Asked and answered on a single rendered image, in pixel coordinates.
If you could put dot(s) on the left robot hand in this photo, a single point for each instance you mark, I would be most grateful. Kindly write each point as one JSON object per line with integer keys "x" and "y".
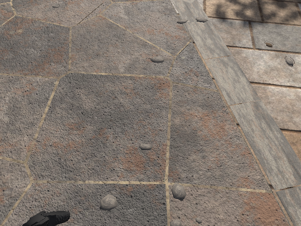
{"x": 48, "y": 219}

